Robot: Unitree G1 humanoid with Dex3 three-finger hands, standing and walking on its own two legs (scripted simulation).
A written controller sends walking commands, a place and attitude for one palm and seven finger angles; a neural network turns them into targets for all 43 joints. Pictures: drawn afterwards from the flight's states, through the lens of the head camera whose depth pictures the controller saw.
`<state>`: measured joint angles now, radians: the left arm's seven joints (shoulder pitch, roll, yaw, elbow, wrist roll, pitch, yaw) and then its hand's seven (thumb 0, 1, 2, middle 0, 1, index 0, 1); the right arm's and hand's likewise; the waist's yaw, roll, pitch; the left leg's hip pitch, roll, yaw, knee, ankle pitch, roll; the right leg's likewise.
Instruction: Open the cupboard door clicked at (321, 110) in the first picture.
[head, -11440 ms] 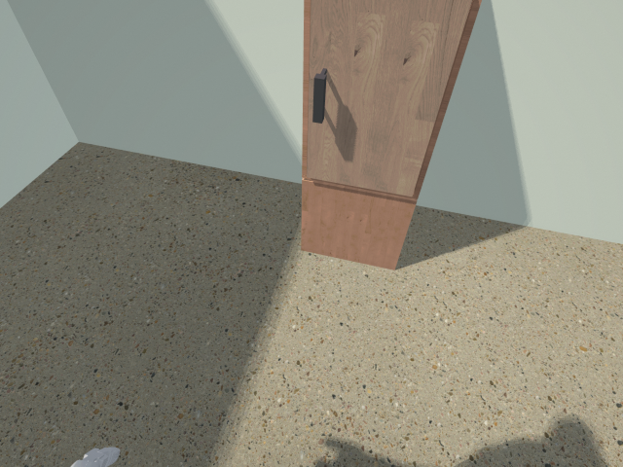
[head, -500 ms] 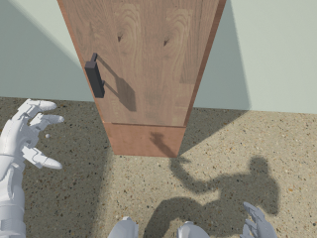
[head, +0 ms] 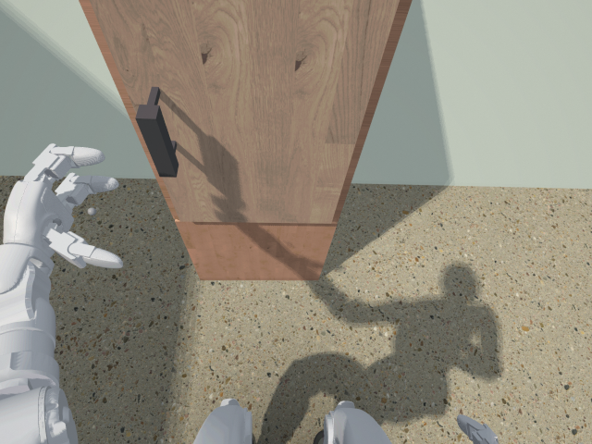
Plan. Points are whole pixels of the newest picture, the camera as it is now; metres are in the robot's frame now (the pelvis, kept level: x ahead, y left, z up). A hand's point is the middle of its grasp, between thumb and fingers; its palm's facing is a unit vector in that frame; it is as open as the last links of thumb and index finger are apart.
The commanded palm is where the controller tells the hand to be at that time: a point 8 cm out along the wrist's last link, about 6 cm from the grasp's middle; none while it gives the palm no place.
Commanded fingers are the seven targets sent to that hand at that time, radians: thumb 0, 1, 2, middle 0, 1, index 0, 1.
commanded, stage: move the hooked fingers beside the handle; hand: left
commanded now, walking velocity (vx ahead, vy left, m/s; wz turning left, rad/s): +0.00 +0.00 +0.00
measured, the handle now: (162, 133) +0.55 +0.21 +0.04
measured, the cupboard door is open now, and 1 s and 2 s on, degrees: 0 0 0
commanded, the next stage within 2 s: slide the fingers in behind the handle in 1.60 s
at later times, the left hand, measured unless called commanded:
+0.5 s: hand (108, 173) +0.46 +0.26 +0.05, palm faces +0.02 -1.00 -0.03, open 14.0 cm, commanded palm +0.44 +0.31 +0.05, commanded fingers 0.00 -0.50 0.30 -0.30 -1.20 -0.30 -1.20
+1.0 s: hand (113, 149) +0.51 +0.27 +0.04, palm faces +0.02 -1.00 -0.02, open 14.0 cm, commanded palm +0.49 +0.31 +0.04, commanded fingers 0.00 -0.50 0.30 -0.30 -1.20 -0.30 -1.20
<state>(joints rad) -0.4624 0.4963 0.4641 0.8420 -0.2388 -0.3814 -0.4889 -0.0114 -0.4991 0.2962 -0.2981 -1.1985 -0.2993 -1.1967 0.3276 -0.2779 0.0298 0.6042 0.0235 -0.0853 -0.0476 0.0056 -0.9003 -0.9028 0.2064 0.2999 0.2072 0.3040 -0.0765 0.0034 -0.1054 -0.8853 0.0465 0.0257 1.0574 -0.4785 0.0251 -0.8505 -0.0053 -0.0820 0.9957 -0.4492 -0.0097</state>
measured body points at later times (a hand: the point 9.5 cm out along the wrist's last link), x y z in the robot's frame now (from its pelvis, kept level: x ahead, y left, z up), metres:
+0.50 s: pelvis +0.00 +0.00 -0.01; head +0.12 +0.03 +0.42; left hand +0.45 +0.32 +0.06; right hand +0.04 -0.28 -0.12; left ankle +0.01 +0.10 -0.67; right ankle +0.02 -0.12 -0.67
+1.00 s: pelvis +0.00 +0.00 -0.02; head +0.16 +0.03 +0.40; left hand +0.50 +0.33 +0.05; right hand -0.01 -0.27 -0.12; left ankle +0.01 +0.10 -0.67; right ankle +0.02 -0.12 -0.67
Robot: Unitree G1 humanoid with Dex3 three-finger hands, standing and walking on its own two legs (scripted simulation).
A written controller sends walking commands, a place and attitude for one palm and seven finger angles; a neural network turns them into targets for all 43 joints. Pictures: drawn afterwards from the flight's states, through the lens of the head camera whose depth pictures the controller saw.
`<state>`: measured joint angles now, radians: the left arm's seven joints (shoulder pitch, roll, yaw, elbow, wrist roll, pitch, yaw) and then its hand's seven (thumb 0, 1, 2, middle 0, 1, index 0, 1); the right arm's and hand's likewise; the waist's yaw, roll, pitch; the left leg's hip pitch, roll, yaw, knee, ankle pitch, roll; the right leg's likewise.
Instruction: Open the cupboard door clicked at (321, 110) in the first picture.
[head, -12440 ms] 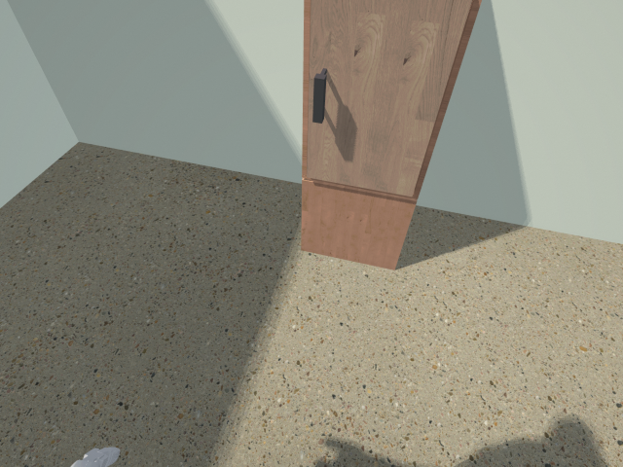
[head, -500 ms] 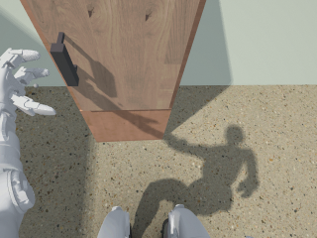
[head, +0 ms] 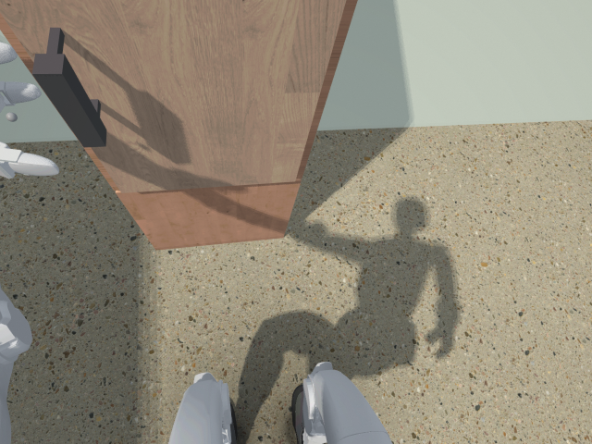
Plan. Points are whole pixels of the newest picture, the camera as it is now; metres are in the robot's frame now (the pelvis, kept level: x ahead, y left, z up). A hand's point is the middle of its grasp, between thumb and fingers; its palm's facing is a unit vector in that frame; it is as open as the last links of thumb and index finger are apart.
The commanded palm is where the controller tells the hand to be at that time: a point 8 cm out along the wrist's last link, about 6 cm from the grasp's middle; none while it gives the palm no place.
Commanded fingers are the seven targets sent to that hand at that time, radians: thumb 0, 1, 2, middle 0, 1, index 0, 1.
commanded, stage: move the hooked fingers beside the handle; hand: left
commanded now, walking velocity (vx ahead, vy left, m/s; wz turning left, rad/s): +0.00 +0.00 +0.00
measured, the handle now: (76, 91) +0.54 +0.23 +0.06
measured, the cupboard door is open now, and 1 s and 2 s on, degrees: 0 0 0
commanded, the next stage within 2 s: slide the fingers in behind the handle in 0.60 s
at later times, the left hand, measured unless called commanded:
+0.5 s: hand (7, 123) +0.49 +0.29 +0.06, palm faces +0.06 -1.00 -0.02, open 14.0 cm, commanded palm +0.47 +0.32 +0.07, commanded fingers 0.00 -0.50 0.30 -0.30 -1.20 -0.30 -1.20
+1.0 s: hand (36, 124) +0.49 +0.26 +0.07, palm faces +0.06 -1.00 -0.01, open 14.0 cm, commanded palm +0.47 +0.30 +0.07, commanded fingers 0.00 -0.50 0.30 -0.30 -1.20 -0.30 -1.20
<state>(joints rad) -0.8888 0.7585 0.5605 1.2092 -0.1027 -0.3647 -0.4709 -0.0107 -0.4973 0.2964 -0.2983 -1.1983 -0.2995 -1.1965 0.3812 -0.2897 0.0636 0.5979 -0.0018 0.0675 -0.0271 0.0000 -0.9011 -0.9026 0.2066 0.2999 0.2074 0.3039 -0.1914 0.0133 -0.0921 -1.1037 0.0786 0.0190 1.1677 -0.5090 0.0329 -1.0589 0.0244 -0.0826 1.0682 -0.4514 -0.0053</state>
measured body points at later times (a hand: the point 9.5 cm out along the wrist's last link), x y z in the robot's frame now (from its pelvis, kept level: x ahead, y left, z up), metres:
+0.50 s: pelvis +0.01 +0.01 +0.01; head +0.16 +0.05 +0.43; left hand +0.48 +0.35 +0.07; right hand +0.04 -0.26 -0.09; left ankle +0.01 +0.10 -0.65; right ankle +0.02 -0.12 -0.65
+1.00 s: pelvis +0.01 +0.00 +0.01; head +0.15 +0.04 +0.43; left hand +0.48 +0.32 +0.07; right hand +0.03 -0.27 -0.10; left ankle +0.01 +0.10 -0.65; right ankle +0.02 -0.12 -0.65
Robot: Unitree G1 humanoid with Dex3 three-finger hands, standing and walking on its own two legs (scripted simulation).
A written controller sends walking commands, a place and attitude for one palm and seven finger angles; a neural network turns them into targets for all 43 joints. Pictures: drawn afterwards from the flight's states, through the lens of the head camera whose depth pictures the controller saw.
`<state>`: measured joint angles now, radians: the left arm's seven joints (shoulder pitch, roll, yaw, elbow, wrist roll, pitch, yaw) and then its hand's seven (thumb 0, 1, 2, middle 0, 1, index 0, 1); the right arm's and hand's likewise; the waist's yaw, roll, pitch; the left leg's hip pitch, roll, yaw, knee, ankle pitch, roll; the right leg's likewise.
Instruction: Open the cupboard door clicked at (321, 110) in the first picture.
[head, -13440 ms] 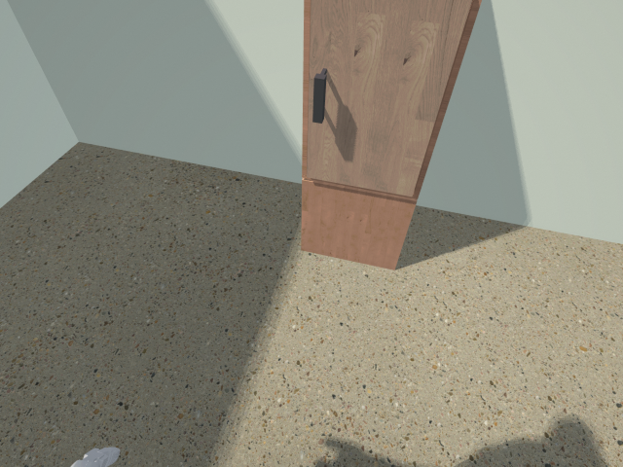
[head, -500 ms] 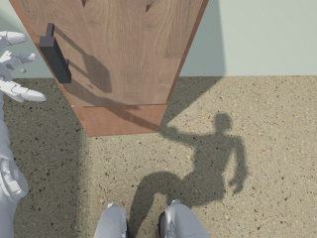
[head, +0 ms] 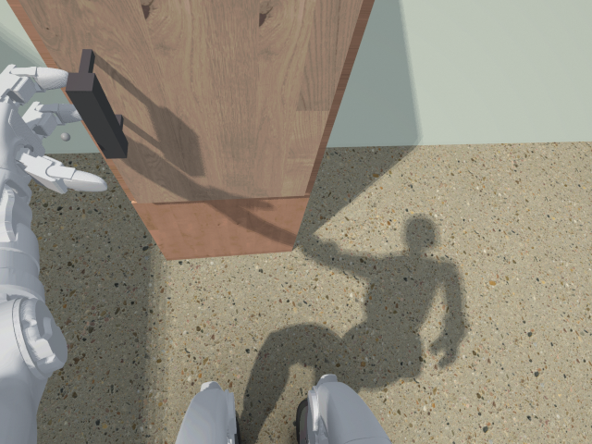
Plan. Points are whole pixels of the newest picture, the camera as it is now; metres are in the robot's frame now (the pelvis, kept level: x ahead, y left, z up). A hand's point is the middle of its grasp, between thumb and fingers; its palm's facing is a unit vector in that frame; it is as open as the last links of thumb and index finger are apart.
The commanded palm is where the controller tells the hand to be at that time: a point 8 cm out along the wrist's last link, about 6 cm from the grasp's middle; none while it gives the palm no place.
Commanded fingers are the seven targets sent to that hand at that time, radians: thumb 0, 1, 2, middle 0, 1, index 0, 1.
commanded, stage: slide the fingers in behind the handle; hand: left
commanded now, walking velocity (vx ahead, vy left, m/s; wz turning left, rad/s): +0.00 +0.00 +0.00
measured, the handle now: (103, 106) +0.54 +0.22 +0.06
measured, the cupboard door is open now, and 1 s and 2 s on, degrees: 0 0 0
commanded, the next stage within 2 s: close the thumb around the handle in 1.30 s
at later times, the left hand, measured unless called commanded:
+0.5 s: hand (94, 134) +0.49 +0.23 +0.06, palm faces +0.05 -1.00 -0.02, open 14.0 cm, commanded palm +0.47 +0.26 +0.06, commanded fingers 0.00 -0.50 0.30 -0.30 -1.20 -0.30 -1.20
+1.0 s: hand (116, 137) +0.49 +0.20 +0.06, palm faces +0.04 -1.00 -0.01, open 14.0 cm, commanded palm +0.46 +0.24 +0.06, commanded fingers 0.00 -0.50 0.30 -0.30 -1.20 -0.30 -1.20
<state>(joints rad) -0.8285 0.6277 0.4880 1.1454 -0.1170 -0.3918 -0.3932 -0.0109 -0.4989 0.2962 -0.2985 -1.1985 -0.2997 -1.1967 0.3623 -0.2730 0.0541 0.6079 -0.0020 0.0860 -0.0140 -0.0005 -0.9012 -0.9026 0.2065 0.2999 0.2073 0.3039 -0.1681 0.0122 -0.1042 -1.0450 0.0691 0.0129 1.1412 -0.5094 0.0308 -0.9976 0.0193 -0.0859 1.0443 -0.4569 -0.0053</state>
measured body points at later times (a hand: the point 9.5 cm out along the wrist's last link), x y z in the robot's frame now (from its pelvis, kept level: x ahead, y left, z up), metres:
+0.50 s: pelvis +0.00 -0.01 +0.00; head +0.14 +0.02 +0.43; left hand +0.48 +0.28 +0.06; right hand +0.02 -0.27 -0.11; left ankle +0.01 +0.10 -0.65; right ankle +0.02 -0.12 -0.65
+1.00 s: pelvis +0.00 -0.01 +0.00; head +0.13 +0.02 +0.43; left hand +0.48 +0.25 +0.06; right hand +0.03 -0.27 -0.11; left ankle +0.01 +0.10 -0.65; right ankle +0.02 -0.12 -0.65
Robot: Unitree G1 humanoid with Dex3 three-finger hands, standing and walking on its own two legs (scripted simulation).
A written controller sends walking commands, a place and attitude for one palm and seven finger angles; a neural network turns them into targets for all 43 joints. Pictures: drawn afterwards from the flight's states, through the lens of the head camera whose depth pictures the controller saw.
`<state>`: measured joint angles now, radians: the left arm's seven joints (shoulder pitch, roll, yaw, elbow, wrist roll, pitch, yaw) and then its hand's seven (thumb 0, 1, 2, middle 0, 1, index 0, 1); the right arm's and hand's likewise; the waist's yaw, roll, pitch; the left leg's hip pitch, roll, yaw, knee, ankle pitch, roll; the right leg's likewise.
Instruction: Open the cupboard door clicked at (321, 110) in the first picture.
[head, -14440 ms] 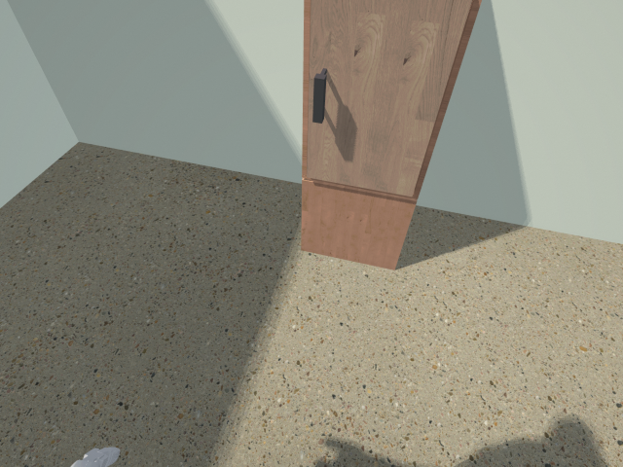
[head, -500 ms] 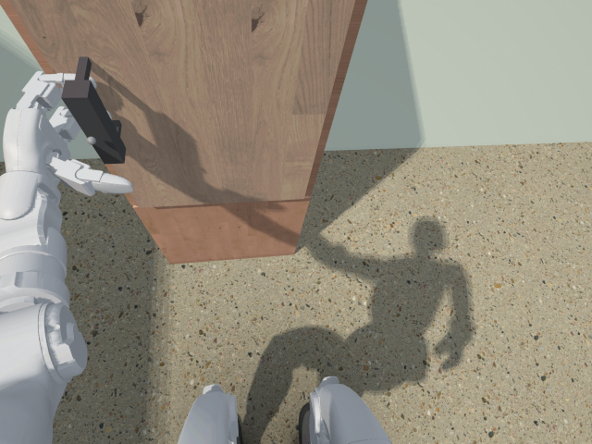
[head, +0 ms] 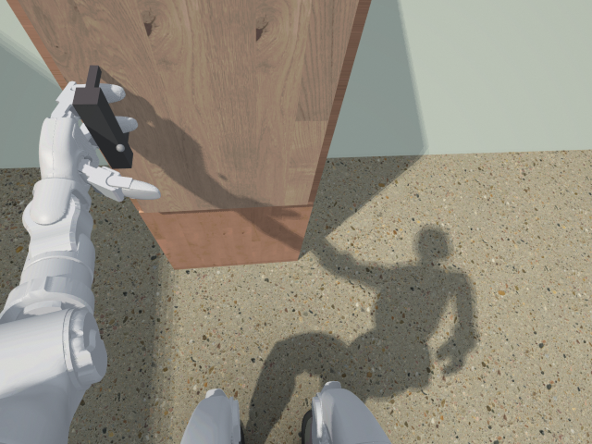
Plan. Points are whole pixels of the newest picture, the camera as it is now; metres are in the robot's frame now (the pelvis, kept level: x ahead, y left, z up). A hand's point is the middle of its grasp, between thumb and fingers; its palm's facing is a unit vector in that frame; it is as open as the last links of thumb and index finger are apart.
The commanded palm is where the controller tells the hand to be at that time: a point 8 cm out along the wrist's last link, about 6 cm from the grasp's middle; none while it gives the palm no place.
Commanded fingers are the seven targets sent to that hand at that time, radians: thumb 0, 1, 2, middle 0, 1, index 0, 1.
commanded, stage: slide the fingers in behind the handle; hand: left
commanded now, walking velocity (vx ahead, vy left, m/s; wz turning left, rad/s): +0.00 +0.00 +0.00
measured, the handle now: (109, 119) +0.54 +0.23 +0.05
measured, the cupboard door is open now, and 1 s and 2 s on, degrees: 0 0 35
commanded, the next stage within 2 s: close the thumb around the handle in 0.30 s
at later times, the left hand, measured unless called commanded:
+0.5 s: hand (118, 146) +0.49 +0.21 +0.06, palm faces +0.04 -1.00 -0.01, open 13.8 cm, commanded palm +0.46 +0.24 +0.06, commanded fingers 0.00 -0.16 0.44 -0.32 -1.24 -0.32 -1.24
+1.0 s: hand (117, 148) +0.48 +0.20 +0.06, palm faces +0.05 -1.00 -0.01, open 6.2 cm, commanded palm +0.46 +0.25 +0.06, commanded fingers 0.00 0.90 0.90 -0.40 -1.35 -0.40 -1.35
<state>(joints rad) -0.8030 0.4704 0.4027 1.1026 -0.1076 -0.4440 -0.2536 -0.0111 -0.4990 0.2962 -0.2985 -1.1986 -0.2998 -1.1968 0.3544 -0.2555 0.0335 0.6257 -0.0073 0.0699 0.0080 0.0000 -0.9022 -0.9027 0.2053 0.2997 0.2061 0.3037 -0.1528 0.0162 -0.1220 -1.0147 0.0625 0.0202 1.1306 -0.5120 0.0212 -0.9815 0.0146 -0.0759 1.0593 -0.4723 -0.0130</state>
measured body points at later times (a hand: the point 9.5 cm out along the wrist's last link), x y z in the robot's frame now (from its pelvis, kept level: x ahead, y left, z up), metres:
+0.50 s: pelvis +0.00 +0.00 +0.00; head +0.13 +0.03 +0.43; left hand +0.48 +0.26 +0.06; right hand +0.02 -0.26 -0.11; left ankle +0.01 +0.10 -0.65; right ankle +0.01 -0.12 -0.65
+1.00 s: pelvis +0.00 +0.00 +0.00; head +0.12 +0.02 +0.43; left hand +0.47 +0.26 +0.07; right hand +0.03 -0.26 -0.11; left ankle +0.01 +0.10 -0.65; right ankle +0.01 -0.12 -0.65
